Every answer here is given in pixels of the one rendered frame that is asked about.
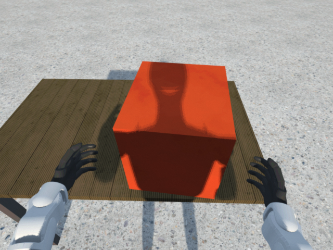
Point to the right robot forearm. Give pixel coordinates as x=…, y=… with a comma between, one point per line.
x=281, y=229

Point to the table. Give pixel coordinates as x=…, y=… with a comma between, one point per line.
x=59, y=113

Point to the carton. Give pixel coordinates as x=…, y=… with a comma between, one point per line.
x=175, y=131

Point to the right robot hand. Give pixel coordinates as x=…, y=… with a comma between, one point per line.
x=273, y=187

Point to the left robot hand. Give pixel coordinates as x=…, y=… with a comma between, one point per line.
x=69, y=168

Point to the left robot forearm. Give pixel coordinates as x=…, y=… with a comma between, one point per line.
x=37, y=228

